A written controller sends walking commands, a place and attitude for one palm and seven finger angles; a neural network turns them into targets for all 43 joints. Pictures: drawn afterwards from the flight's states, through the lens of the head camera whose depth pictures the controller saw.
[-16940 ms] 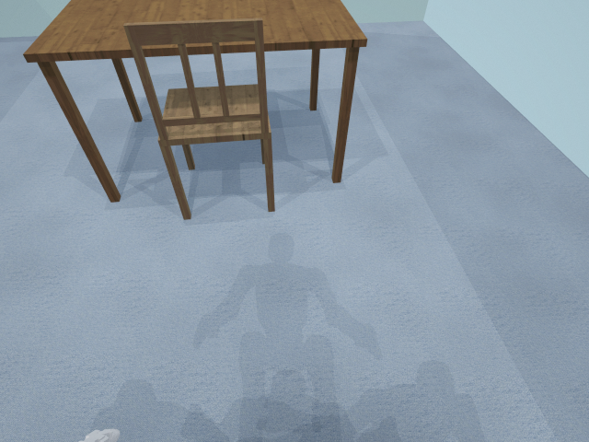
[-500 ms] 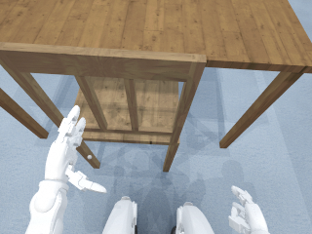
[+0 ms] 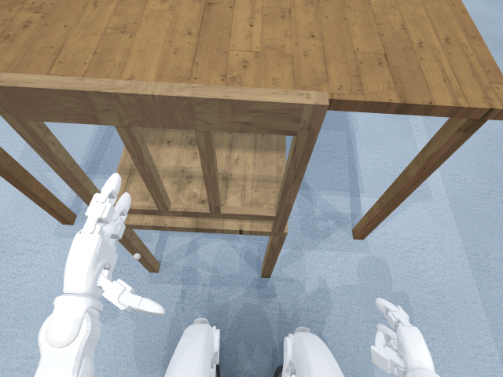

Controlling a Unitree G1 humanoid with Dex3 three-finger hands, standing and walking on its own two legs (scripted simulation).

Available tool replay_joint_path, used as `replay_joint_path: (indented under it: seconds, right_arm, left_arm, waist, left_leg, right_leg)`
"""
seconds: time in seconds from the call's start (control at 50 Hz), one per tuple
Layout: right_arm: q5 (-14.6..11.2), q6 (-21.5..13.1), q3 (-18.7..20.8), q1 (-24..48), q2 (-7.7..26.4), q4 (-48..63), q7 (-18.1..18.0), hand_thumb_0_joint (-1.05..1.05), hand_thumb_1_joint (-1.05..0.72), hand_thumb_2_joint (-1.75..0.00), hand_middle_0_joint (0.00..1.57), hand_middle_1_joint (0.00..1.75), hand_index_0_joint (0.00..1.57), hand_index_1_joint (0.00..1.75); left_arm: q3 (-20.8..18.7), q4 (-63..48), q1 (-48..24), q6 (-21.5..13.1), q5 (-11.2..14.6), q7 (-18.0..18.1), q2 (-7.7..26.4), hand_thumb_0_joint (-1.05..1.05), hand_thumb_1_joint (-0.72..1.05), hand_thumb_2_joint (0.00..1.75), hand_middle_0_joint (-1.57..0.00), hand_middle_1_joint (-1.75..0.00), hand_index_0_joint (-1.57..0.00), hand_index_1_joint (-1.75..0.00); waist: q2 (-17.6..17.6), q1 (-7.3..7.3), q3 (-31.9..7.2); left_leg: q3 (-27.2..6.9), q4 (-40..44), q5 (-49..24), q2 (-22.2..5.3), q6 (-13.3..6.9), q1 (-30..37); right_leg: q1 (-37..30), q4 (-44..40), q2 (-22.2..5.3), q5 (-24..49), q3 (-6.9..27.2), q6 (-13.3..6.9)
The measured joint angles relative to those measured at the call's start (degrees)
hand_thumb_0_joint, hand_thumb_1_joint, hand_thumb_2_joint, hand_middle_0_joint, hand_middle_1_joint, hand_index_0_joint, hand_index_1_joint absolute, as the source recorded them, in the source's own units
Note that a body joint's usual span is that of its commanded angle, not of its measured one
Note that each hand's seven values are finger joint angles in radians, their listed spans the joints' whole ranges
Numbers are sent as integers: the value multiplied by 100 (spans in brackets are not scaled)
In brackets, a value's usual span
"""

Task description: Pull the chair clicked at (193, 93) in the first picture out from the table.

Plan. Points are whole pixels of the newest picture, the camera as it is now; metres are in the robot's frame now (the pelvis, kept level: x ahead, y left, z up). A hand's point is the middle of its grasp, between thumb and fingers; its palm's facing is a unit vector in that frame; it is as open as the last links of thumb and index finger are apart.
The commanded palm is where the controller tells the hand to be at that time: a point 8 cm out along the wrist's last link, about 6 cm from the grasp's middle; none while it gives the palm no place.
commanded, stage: aim the fingers beside a spindle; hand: left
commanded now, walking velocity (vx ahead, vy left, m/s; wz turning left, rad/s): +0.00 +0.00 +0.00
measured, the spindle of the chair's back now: (149, 172) +0.44 +0.19 +0.01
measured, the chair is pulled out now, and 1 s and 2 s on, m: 0.00 0.00 0.00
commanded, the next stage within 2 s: push the fingers through the gap in 0.02 s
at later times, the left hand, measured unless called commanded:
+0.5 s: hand (144, 230) +0.32 +0.17 +0.03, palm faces -0.05 -1.00 -0.04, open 17.0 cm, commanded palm +0.31 +0.23 +0.03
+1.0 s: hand (150, 201) +0.37 +0.18 +0.02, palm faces -0.03 -1.00 -0.05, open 17.0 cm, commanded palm +0.36 +0.23 +0.03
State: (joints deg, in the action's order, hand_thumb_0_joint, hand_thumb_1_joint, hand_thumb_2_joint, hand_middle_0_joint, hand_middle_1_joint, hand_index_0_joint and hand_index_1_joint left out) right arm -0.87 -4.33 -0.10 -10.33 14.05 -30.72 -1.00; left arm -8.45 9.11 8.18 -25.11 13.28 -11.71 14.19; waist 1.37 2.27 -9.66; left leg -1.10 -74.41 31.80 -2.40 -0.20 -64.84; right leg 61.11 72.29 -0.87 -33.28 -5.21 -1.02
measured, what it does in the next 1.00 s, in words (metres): stands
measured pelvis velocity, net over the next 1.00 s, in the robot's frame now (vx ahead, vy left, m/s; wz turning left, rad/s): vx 0.00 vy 0.01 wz -0.01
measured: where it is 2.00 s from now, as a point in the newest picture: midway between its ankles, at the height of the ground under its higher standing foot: outside the picture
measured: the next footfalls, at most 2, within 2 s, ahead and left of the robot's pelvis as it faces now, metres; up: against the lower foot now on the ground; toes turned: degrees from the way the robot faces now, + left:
none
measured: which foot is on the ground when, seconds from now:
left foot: down 0.00-1.00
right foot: down 0.00-1.00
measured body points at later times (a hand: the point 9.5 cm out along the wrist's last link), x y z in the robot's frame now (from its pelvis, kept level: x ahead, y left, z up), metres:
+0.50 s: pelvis +0.00 +0.01 +0.00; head +0.11 +0.02 +0.44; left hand +0.32 +0.23 +0.03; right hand +0.16 -0.24 -0.10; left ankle +0.03 +0.12 -0.62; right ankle +0.01 -0.11 -0.62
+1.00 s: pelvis +0.00 +0.01 +0.00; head +0.12 +0.02 +0.44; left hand +0.37 +0.23 +0.03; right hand +0.13 -0.25 -0.11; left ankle +0.03 +0.12 -0.62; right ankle +0.01 -0.11 -0.62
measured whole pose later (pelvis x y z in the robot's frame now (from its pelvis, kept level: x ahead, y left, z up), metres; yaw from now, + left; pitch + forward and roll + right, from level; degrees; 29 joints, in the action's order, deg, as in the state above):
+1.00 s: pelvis +0.00 +0.01 +0.00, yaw -1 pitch +23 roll -2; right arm -0.6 -1.6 -0.2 -11.9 14.4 -34.2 -0.8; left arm -10.9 28.6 -14.3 -25.4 10.7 -9.8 15.4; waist 1.5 3.8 -8.9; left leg -0.1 -73.0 30.8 -2.2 -0.8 -65.7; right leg 62.3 70.9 -1.0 -32.0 -4.2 -0.4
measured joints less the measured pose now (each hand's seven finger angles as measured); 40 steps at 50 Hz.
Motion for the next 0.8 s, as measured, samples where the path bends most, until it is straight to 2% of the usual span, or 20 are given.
replay_joint_path:
  seconds: [0.1, 0.22, 0.4, 0.54, 0.8]
  right_arm:
    - [3, -19, -8, -14, 6, -13, -5, 1, -91, -90, 21, 30, 20, 30]
    - [11, -53, -10, -37, 17, -44, -4, 1, -91, -90, 21, 30, 20, 30]
    - [25, -14, -37, 31, 3, -133, -21, 1, -91, -90, 21, 30, 20, 30]
    - [11, 102, -47, -50, -15, -139, 19, 1, -91, -90, 21, 30, 20, 30]
    - [27, 183, -21, -126, 58, -296, 4, 1, -91, -90, 21, 30, 20, 30]
  left_arm:
    - [-82, 80, -42, 13, 46, -24, 33, -2, -50, 30, -6, -8, -6, -8]
    - [55, -40, 1, -42, 21, -31, -5, -2, -50, 30, -6, -8, -6, -8]
    - [8, 445, -750, 81, -94, 88, 20, -2, -50, 30, -6, -8, -6, -8]
    - [-11, 679, -1022, 179, -122, 126, 21, -2, -50, 30, -6, -8, -6, -8]
    - [-137, 1464, -1703, -35, -217, 174, 79, -2, -50, 30, -6, -8, -6, -8]
  waist:
    - [2, -3, 6]
    - [28, -15, 2]
    - [7, 14, 41]
    - [21, 59, 21]
    - [2, 99, 62]
  left_leg:
    - [-14, -15, 8, 0, -1, -23]
    - [-14, 2, 5, 18, -19, -10]
    - [-7, -68, -1, 26, -34, -126]
    - [52, 80, -48, 20, -51, -20]
    - [56, 77, -63, 25, -56, -70]
  right_leg:
    - [11, 1, 2, -4, -12, 1]
    - [-14, -30, -13, 2, -13, 22]
    - [102, 41, -22, 8, -3, 31]
    - [26, -94, -15, 73, 54, 53]
    - [77, -89, -19, 85, 59, 56]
